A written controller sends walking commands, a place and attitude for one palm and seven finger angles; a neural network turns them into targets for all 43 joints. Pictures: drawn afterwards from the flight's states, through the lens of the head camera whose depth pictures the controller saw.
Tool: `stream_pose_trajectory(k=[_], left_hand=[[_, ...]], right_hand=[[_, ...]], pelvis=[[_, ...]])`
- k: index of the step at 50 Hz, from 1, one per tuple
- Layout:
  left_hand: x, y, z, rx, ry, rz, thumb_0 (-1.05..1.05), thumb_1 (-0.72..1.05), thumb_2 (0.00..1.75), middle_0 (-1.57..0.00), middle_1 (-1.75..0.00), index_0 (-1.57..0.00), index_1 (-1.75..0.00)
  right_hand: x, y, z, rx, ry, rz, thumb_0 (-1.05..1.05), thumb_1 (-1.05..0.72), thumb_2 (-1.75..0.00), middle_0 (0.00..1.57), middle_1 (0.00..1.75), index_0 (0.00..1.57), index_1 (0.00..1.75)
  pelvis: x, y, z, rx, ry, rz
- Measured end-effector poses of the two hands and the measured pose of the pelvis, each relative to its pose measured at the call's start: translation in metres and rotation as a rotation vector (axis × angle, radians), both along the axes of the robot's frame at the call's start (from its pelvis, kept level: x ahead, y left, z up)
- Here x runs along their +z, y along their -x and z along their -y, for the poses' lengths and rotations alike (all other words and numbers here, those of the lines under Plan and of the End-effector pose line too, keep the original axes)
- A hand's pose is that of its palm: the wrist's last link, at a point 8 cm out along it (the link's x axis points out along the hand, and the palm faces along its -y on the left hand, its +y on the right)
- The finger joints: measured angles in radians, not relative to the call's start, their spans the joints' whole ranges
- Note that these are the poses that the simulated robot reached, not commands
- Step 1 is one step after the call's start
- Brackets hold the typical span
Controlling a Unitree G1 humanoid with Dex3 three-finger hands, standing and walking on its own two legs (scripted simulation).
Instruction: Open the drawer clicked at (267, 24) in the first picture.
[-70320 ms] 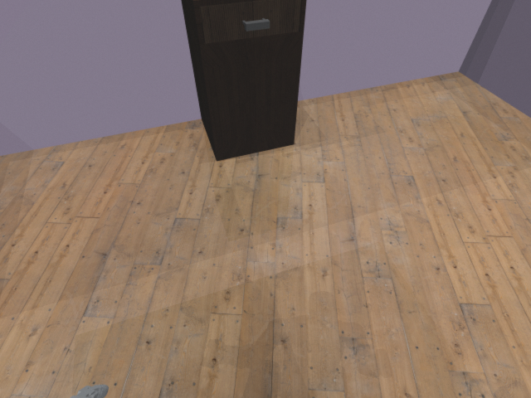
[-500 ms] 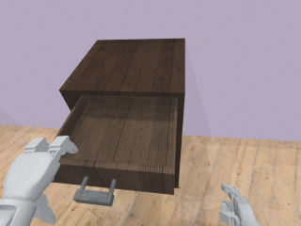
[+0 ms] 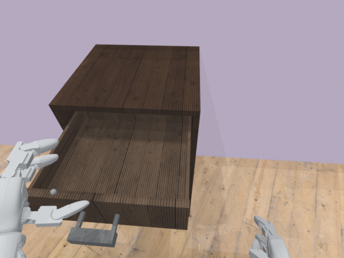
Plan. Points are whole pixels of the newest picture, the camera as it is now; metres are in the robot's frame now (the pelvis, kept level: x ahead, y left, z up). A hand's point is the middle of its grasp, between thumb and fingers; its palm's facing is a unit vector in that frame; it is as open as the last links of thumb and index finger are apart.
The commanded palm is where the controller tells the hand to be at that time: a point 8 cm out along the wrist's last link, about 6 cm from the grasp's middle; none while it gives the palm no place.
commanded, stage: draw the hand back to the body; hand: left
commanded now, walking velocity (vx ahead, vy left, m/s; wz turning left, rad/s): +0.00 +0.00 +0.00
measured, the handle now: (96, 226) +0.19 +0.21 -0.04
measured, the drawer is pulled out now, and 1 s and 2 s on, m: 0.29 0.29 0.29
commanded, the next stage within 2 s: step back with the hand held close in 0.60 s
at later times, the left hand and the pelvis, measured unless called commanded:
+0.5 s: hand (50, 196) +0.17 +0.23 +0.15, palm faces +0.41 -0.81 -0.41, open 8.0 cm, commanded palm +0.13 +0.27 +0.17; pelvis +0.00 -0.01 +0.00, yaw +1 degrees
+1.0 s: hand (55, 196) +0.18 +0.22 +0.14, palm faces +0.27 -0.81 -0.51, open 7.4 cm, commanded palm +0.11 +0.27 +0.17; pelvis -0.02 +0.00 +0.00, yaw -2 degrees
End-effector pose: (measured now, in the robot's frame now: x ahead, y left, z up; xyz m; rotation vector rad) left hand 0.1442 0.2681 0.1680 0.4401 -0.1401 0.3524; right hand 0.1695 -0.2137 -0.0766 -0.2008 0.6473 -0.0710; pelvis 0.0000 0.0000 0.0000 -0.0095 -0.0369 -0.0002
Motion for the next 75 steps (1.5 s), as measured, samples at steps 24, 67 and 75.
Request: stream_pose_trajectory(k=[24,67,75], left_hand=[[0.005,0.012,0.004,0.069,-0.014,-0.022,0.0,0.72,0.82,-0.23,-0.41,-0.22,-0.41],[0.003,0.065,-0.007,0.006,-0.127,0.023,0.01,0.89,0.89,-0.22,-0.31,-0.21,-0.3],[0.001,0.088,-0.004,0.019,-0.066,0.089,0.01,0.88,0.9,-0.22,-0.31,-0.21,-0.3]], right_hand=[[0.002,-0.021,0.005,0.022,-0.034,0.03,0.01,-0.9,-0.9,0.2,0.3,0.2,0.3],[-0.008,0.072,0.005,-0.048,0.034,-0.013,0.01,-0.9,-0.9,0.2,0.3,0.2,0.3],[-0.017,0.11,0.012,-0.036,0.046,-0.085,0.01,-0.9,-0.9,0.2,0.3,0.2,0.3]], pelvis=[[0.001,0.001,0.012,0.011,-0.006,0.0],[-0.016,0.071,-0.001,-0.005,-0.005,-0.061],[-0.016,0.092,0.0,0.011,-0.004,-0.047]])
